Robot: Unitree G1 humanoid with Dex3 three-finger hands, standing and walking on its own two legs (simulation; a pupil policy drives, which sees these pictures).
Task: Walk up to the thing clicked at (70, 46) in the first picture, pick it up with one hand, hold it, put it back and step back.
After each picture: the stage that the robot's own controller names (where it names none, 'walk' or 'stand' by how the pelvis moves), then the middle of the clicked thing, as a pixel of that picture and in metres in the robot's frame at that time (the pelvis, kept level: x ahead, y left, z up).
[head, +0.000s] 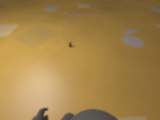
stand; (70, 44) +1.65 +0.49 -0.72
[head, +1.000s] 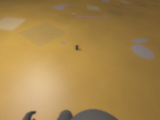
walk; (76, 47) +1.55 +0.23 -0.70
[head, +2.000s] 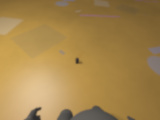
walk; (77, 60) +1.01 +0.18 -0.71
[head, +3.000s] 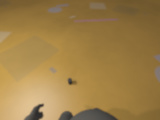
walk; (70, 81) +0.59 +0.24 -0.70
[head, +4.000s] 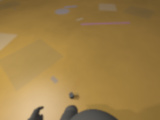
stand; (71, 95) +0.36 +0.22 -0.69
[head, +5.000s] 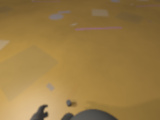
stand; (68, 103) +0.31 +0.21 -0.72
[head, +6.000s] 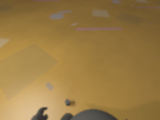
stand; (67, 102) +0.31 +0.22 -0.73
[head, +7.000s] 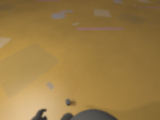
stand; (68, 102) +0.31 +0.21 -0.73
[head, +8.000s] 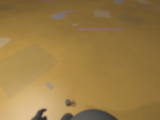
stand; (67, 102) +0.31 +0.21 -0.72
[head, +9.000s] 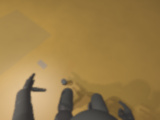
go down; (64, 82) +0.35 +0.22 -0.57
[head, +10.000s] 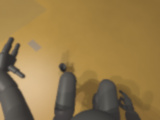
go down; (62, 67) +0.39 +0.25 -0.33
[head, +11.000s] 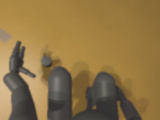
close in; (47, 62) +0.37 +0.28 -0.24
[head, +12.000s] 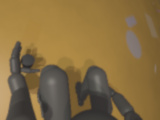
close; (27, 62) +0.36 +0.29 -0.21
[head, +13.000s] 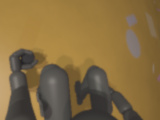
close; (27, 60) +0.36 +0.29 -0.22
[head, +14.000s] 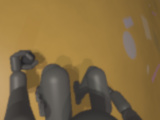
lift; (27, 60) +0.35 +0.29 -0.23
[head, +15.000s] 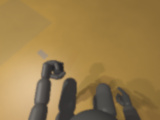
lift; (58, 71) +0.32 +0.21 -0.03
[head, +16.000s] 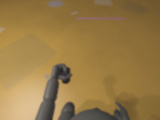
hold; (65, 75) +0.32 +0.16 -0.01
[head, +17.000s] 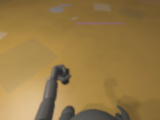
hold; (65, 76) +0.32 +0.17 -0.01
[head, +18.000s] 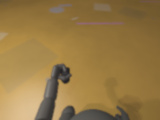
crouch; (65, 75) +0.33 +0.17 +0.00
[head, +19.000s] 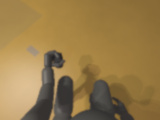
crouch; (58, 61) +0.40 +0.21 -0.10
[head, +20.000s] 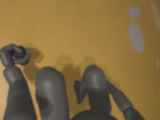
lower; (21, 56) +0.39 +0.30 -0.22
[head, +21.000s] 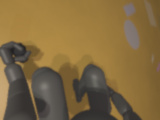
lower; (20, 54) +0.40 +0.30 -0.22
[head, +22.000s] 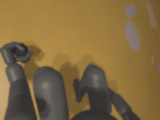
lower; (22, 54) +0.40 +0.30 -0.22
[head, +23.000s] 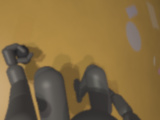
lower; (23, 55) +0.39 +0.29 -0.22
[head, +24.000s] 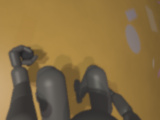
loosen; (27, 57) +0.38 +0.28 -0.22
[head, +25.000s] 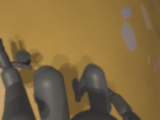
withdraw; (24, 59) +0.37 +0.28 -0.22
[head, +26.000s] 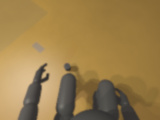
walk; (67, 67) +0.41 +0.21 -0.39
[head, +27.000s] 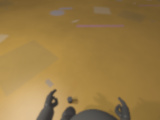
stand; (69, 100) +0.33 +0.17 -0.66
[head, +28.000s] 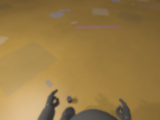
stand; (69, 99) +0.35 +0.19 -0.67
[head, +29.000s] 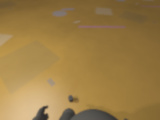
stand; (70, 98) +0.35 +0.18 -0.70
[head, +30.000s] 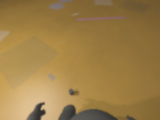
walk; (71, 92) +0.38 +0.20 -0.70
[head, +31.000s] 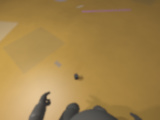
walk; (76, 76) +0.57 +0.18 -0.70
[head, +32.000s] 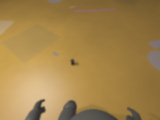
walk; (72, 62) +0.88 +0.29 -0.69
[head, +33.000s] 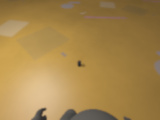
stand; (79, 63) +0.96 +0.17 -0.71
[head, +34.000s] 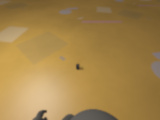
stand; (77, 66) +0.96 +0.19 -0.73
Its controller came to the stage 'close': yes
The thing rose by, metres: 0.70
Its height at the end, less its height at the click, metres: +0.00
